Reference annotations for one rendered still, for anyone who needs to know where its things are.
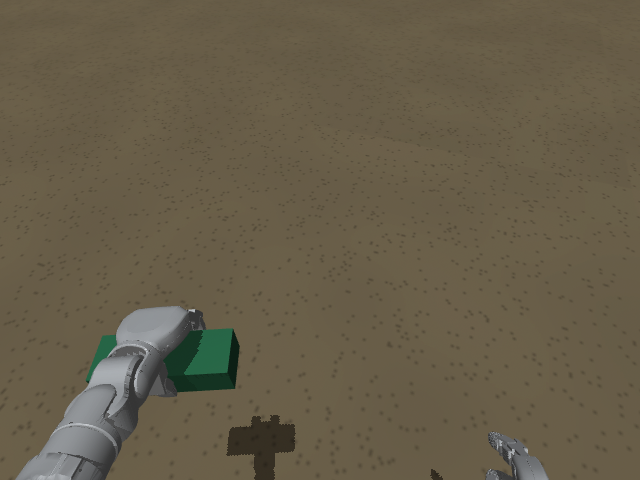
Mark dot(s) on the left robot arm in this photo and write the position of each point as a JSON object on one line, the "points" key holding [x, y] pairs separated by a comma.
{"points": [[89, 438]]}

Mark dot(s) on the right robot hand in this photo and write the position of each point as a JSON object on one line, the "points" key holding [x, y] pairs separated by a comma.
{"points": [[524, 467]]}

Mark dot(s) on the left robot hand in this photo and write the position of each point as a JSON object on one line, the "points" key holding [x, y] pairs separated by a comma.
{"points": [[164, 328]]}

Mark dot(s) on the carton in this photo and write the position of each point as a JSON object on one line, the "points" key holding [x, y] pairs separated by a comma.
{"points": [[204, 360]]}

